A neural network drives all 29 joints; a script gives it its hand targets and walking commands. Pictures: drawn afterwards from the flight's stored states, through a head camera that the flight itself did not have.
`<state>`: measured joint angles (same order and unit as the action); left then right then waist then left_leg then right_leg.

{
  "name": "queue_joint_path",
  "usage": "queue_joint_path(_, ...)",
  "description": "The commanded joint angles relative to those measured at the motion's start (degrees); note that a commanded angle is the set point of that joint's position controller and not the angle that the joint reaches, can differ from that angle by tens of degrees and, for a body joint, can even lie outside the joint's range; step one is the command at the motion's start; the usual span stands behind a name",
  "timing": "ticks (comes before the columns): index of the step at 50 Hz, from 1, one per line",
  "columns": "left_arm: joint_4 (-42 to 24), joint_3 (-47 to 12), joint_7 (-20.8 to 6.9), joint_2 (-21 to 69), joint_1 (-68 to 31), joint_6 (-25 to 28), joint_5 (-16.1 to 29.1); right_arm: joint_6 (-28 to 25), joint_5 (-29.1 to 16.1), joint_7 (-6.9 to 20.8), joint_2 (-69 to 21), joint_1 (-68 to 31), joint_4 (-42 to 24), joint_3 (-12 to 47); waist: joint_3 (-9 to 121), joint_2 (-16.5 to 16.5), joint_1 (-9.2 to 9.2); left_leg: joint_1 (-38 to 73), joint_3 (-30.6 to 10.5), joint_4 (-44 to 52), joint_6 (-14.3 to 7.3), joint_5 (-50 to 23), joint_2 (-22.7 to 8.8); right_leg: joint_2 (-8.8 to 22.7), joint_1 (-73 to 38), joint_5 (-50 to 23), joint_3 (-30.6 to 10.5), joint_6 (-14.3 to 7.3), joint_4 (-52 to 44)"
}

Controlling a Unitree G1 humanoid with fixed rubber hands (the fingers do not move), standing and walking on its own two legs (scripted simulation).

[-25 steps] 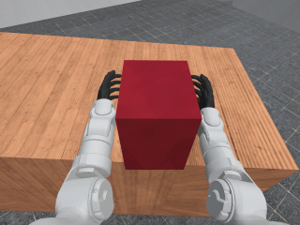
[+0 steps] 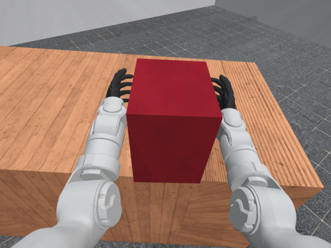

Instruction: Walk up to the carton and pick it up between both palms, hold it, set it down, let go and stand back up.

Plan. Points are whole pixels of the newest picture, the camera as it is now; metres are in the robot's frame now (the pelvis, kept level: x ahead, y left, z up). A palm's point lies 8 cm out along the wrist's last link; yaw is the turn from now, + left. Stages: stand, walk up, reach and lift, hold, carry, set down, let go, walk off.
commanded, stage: reach and lift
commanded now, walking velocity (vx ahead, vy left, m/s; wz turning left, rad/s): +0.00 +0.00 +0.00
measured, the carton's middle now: (169, 122) +0.41 -0.03 +0.10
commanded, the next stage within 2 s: hold in 1.86 s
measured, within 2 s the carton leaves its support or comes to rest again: neither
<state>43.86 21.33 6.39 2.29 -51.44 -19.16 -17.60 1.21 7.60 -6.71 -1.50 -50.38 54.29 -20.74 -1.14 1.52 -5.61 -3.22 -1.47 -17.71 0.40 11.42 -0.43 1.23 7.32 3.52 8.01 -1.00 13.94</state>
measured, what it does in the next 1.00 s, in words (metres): stands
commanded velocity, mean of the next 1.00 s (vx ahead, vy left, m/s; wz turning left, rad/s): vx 0.00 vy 0.00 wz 0.00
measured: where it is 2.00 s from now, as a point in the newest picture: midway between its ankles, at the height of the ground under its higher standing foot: outside the picture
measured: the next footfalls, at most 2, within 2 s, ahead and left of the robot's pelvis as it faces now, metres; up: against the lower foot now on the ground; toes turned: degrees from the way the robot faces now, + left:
none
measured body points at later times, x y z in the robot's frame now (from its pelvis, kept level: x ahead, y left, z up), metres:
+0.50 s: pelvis -0.01 +0.02 +0.00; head -0.04 +0.04 +0.45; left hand +0.42 +0.12 +0.20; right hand +0.39 -0.15 +0.19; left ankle -0.02 +0.12 -0.75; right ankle +0.05 -0.11 -0.75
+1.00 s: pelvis -0.01 +0.01 +0.00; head -0.06 +0.03 +0.44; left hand +0.40 +0.13 +0.23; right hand +0.38 -0.15 +0.21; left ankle -0.02 +0.12 -0.75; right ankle +0.05 -0.11 -0.75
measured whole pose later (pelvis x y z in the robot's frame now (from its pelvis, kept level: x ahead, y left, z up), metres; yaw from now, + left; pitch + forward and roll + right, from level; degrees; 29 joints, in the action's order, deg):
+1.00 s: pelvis -0.01 +0.01 +0.00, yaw +0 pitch -11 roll -1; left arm 17.7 20.2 -0.7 2.6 -48.4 -41.9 -22.8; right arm 16.0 -6.9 -11.4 -0.3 -48.7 39.7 -6.7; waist -4.7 2.8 -7.5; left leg 3.8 -1.5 -20.8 -0.3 13.4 -0.5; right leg 0.7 -1.1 3.9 6.8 -0.3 14.1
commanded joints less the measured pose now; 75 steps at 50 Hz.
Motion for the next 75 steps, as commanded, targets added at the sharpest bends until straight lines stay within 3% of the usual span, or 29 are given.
queue_joint_path(1, -6.96, -13.87, -10.17, 28.79, -29.31, 0.37, 3.15, 0.42, -3.14, 5.56, -30.67, -35.52, -8.93, 17.79, 26.57, 1.62, -0.88, -11.34, 2.89, 3.05, 0.20, -5.77, 4.09, -1.45, -30.68, -22.53, -2.60, 4.54, 5.20)
queue_joint_path(6, -15.32, -19.93, -10.50, 31.34, -33.06, -1.42, 5.17, 1.68, -8.42, 4.54, -31.46, -37.84, -14.54, 24.24, 29.10, -0.67, -1.82, -7.81, 1.48, 1.10, 1.81, -12.70, 4.07, -2.39, -28.69, -23.27, -2.39, 4.12, 6.13)
queue_joint_path(10, -18.88, -23.44, -10.00, 33.47, -33.86, -4.31, 6.35, 3.25, -11.64, 3.77, -30.94, -38.60, -17.43, 26.94, 27.30, -2.04, -2.66, -4.32, 0.39, -0.11, 2.58, -15.00, 3.53, -2.93, -24.27, -18.89, -2.23, 3.60, 5.10)
queue_joint_path(16, -19.87, -23.71, -10.44, 34.79, -33.03, -8.71, 5.52, 5.04, -13.12, 3.73, -29.08, -39.52, -18.80, 26.08, 23.75, -3.83, -2.95, -2.30, 0.20, 0.53, 3.16, -12.70, 2.43, -3.26, -20.30, -10.92, -1.67, 2.81, 3.10)
queue_joint_path(22, -19.99, -22.23, -11.05, 34.59, -31.62, -12.32, 3.81, 5.85, -13.77, 4.11, -27.44, -40.56, -19.90, 25.39, 21.91, -4.00, -2.68, -0.67, 0.41, 0.62, 3.25, -13.56, 1.54, -3.68, -19.78, -7.45, -1.20, 2.26, 1.75)
queue_joint_path(45, -27.71, -22.54, -14.08, 31.92, -30.17, -20.18, 2.29, 10.71, -18.58, 0.90, -30.74, -42.70, -30.33, 32.23, 19.95, -1.96, -2.04, -3.79, 2.50, 1.65, 0.23, -9.26, 2.76, -3.87, -26.63, -8.52, -1.76, 2.96, 2.59)
queue_joint_path(49, -26.79, -21.55, -15.16, 31.29, -31.52, -21.07, 1.74, 11.75, -17.98, 0.76, -30.34, -43.27, -29.79, 30.87, 17.42, -1.97, -2.23, -5.61, 2.68, 3.19, -0.14, -4.88, 2.64, -3.74, -25.68, -4.54, -1.49, 2.93, 2.17)
queue_joint_path(75, -30.06, -23.42, -15.97, 31.52, -32.93, -23.16, 3.43, 15.63, -22.71, -1.03, -30.65, -45.11, -33.44, 34.35, 20.47, -2.77, -2.85, -3.51, 2.49, 1.13, 1.32, -11.62, 3.03, -4.48, -27.12, -10.15, -1.85, 3.27, 3.08)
